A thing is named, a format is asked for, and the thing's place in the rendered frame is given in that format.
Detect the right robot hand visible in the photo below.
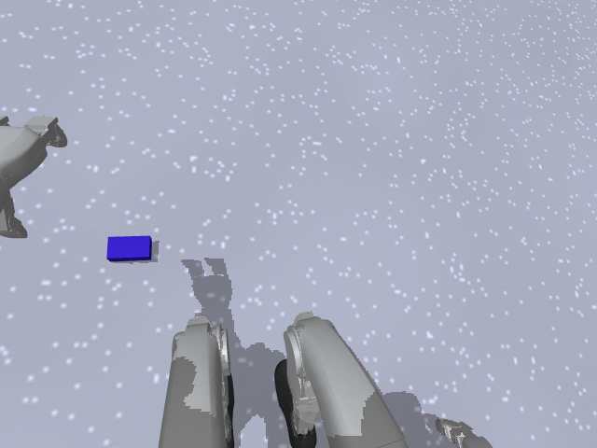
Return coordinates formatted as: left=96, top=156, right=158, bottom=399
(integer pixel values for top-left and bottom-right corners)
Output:
left=435, top=418, right=492, bottom=448

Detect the right robot foot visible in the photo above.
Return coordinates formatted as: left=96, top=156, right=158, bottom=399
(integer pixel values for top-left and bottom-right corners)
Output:
left=274, top=359, right=317, bottom=448

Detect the small box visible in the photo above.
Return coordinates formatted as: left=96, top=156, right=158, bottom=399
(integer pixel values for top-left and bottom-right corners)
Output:
left=106, top=236, right=152, bottom=261

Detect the left robot hand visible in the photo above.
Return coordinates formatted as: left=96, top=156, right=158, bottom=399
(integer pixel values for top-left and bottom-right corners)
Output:
left=0, top=116, right=67, bottom=238

